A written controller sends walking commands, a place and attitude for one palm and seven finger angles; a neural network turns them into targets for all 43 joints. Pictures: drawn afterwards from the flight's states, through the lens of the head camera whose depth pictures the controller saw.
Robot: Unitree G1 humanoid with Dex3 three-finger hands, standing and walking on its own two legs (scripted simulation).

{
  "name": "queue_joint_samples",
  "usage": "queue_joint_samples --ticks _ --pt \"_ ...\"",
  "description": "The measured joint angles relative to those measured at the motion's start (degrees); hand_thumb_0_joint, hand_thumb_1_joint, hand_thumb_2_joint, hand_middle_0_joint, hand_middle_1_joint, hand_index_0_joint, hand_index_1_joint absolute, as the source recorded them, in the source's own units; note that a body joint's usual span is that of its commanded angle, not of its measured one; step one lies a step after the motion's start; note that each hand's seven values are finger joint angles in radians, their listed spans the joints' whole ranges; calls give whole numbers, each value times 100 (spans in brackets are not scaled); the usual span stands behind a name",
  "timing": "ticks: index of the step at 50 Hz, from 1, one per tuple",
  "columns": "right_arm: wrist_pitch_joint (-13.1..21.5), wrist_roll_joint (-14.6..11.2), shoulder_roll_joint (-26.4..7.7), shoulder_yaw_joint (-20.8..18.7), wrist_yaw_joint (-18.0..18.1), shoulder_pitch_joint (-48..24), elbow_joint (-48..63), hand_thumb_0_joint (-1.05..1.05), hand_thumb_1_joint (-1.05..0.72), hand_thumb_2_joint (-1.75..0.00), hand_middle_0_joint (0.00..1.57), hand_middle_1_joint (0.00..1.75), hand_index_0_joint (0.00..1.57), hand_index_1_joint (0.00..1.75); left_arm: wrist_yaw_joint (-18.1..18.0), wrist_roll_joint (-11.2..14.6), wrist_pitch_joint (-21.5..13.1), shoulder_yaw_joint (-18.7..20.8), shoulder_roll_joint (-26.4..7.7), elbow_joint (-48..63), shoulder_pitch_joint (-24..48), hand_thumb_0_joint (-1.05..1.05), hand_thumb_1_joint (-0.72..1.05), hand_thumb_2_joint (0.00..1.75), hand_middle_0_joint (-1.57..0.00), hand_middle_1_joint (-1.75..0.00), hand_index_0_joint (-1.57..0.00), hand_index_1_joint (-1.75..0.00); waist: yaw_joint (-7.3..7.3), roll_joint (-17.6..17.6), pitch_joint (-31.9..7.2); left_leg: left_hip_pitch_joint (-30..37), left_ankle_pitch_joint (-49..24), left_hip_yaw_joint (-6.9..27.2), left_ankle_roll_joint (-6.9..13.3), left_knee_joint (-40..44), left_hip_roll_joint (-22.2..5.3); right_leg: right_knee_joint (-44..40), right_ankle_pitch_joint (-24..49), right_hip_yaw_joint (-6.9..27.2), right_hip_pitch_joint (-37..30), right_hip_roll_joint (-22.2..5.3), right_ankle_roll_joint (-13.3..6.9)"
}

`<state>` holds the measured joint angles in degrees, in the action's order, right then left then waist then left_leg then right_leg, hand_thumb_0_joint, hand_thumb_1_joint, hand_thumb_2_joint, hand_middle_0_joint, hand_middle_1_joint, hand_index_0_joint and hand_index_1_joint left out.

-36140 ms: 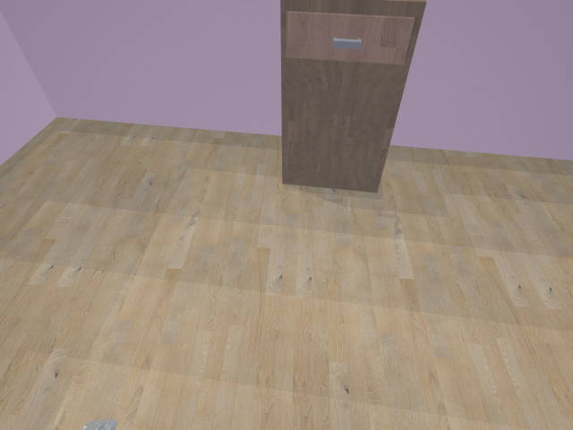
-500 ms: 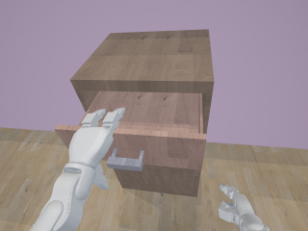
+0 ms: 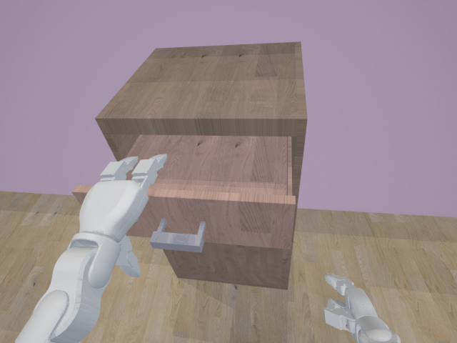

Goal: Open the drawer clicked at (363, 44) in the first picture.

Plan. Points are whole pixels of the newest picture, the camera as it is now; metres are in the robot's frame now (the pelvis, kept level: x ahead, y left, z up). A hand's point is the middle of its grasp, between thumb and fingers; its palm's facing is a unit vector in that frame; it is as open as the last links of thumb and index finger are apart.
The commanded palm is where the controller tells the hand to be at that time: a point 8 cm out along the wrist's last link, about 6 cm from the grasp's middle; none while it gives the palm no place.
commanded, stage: draw the hand back to the body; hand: left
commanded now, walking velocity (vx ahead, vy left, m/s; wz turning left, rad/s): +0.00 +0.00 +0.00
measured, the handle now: (179, 233) +0.33 +0.16 -0.01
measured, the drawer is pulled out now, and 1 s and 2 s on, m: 0.19 0.19 0.19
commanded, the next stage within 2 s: step back with the hand held close in 1.44 s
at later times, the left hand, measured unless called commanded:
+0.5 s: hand (104, 242) +0.21 +0.21 +0.14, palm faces +0.15 -0.46 -0.87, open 16.2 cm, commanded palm +0.17 +0.24 +0.19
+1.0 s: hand (72, 239) +0.20 +0.24 +0.17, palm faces +0.34 -0.87 -0.37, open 12.0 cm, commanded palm +0.14 +0.29 +0.18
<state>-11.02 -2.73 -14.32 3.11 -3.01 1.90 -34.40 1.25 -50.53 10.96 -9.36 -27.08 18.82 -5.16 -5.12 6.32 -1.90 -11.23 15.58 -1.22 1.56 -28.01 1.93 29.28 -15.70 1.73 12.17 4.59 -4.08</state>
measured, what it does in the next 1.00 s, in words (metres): stands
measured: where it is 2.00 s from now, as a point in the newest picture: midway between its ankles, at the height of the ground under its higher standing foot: outside the picture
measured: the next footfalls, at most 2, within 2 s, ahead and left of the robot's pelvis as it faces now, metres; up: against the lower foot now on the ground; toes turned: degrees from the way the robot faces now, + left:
none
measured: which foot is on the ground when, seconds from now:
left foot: down 0.00-1.00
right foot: down 0.00-1.00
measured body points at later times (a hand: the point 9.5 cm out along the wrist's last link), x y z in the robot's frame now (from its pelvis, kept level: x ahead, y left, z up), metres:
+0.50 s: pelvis +0.00 +0.01 +0.00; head -0.01 -0.04 +0.45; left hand +0.20 +0.24 +0.19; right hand +0.23 -0.19 -0.09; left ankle -0.01 +0.10 -0.74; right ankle +0.00 -0.07 -0.74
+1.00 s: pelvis +0.01 +0.02 +0.00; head +0.01 +0.01 +0.45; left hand +0.18 +0.29 +0.19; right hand +0.21 -0.19 -0.08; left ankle -0.01 +0.10 -0.74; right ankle +0.00 -0.07 -0.74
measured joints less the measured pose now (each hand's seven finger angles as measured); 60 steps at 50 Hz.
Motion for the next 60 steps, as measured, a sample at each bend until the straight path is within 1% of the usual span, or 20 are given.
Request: queue_joint_samples --ticks 5,10,13,16,19,23,24,25,26,27,28,29,30,32,35,40,47,60 --pt "48 2 -78 -74 -5 114 67 1 -91 -90 19 30 19 30 -29 192 -19 406 -82 279 -456 0 -49 30 -18 -30 -17 -31 23 18 -23 -38 22 19 -12 -39 -16 0 -5 -20 16 16 -10" --pt "87 31 -151 -106 65 181 84 1 -91 -90 19 30 19 30 -30 196 -168 502 -141 465 -803 0 -49 30 -18 -30 -17 -31 -13 28 -14 -102 47 58 -7 -114 -10 37 -28 -61 51 9 -6" --pt "121 58 -137 -108 125 204 82 1 -91 -90 19 30 19 30 -59 196 -326 563 -217 458 -911 0 -49 30 -18 -30 -17 -31 -40 8 -5 -130 58 73 -4 -149 -4 61 -38 -77 71 4 -3" --pt "165 60 -110 -93 160 210 85 1 -91 -90 19 30 19 30 -84 253 -451 698 -322 446 -994 0 -49 30 -18 -30 -17 -31 -46 3 7 -149 74 85 -3 -188 -11 59 -37 -90 69 11 -1" --pt "198 53 -77 -90 168 223 112 1 -91 -90 19 30 19 30 -122 337 -531 852 -345 499 -1120 0 -49 30 -18 -30 -17 -31 -37 4 0 -166 80 88 7 -201 -6 54 -35 -92 75 5 12" --pt "218 68 -59 -76 156 260 179 1 -91 -90 19 30 20 30 -160 363 -582 999 -360 670 -1352 0 -49 30 -18 -30 -17 -31 -37 4 -41 -199 89 77 31 -216 10 59 -37 -82 104 -11 39" --pt "295 58 -53 -89 183 269 213 1 -91 -90 19 30 20 30 -157 1309 -686 1127 -231 732 -1392 0 -49 30 -18 -30 -17 -31 -3 32 42 -147 94 99 43 -227 8 25 -29 -103 24 -9 46" --pt "470 62 -26 -93 237 295 239 1 -91 -90 20 30 20 30 -214 2299 -870 1275 -16 756 -1444 0 -49 31 -18 -30 -17 -31 42 45 141 -74 101 118 55 -227 9 -16 -19 -119 -72 -9 53" --pt "649 75 23 -74 304 338 263 1 -91 -90 20 30 20 30 -280 3133 -1049 1409 219 783 -1546 0 -48 31 -18 -30 -17 -31 94 23 212 -2 102 124 62 -204 12 -54 -11 -122 -151 -12 60" --pt "806 87 85 -49 371 399 287 1 -91 -90 20 30 20 30 -333 3777 -1187 1509 437 833 -1667 0 -47 31 -18 -30 -17 -31 141 -25 260 66 96 127 64 -166 13 -98 -2 -121 -222 -14 65" --pt "947 103 147 -26 434 479 306 1 -91 -90 20 30 20 30 -378 4250 -1292 1574 615 896 -1769 0 -46 32 -18 -30 -17 -31 172 -87 291 128 88 133 62 -126 11 -149 10 -123 -291 -12 67" --pt "1086 121 195 -2 490 560 302 1 -91 -90 20 30 20 30 -427 4593 -1387 1626 735 957 -1844 0 -44 32 -18 -30 -17 -31 188 -144 315 182 85 140 57 -98 2 -204 24 -126 -358 -3 66" --pt "1215 148 231 15 537 645 287 1 -91 -90 20 30 20 30 -484 4825 -1468 1664 817 1010 -1882 0 -43 33 -18 -30 -17 -31 195 -194 329 228 86 150 53 -76 -5 -256 37 -133 -420 3 64" --pt "1416 180 273 41 587 796 228 1 -91 -90 20 30 20 30 -586 5111 -1621 1729 941 1062 -1911 0 -38 35 -18 -30 -17 -31 210 -279 337 307 80 175 50 -24 1 -335 51 -153 -518 -3 63" --pt "1577 203 276 60 593 927 100 1 -91 -90 20 30 20 30 -667 5322 -1738 1826 1023 1076 -1918 -1 -31 38 -18 -30 -17 -31 231 -352 348 385 61 197 59 48 18 -424 68 -168 -611 -20 73" --pt "1672 220 230 21 564 972 -78 1 -91 -90 20 30 20 30 -685 5449 -1790 1996 945 1059 -2037 -1 -16 45 -18 -30 -17 -31 272 -389 360 416 28 179 86 142 43 -500 94 -146 -631 -47 100" --pt "1695 184 164 -99 562 925 -142 1 -91 -90 20 30 20 30 -666 5496 -1785 2202 800 1120 -2389 0 8 55 -18 -30 -17 -31 291 -352 313 380 25 145 117 187 66 -529 96 -112 -583 -71 137" --pt "1637 124 196 -163 612 786 -124 1 -91 -90 20 30 20 30 -723 5524 -1710 2569 733 958 -2660 1 53 74 -20 -30 -19 -31 192 -298 176 358 48 194 116 171 78 -550 72 -161 -592 -83 141"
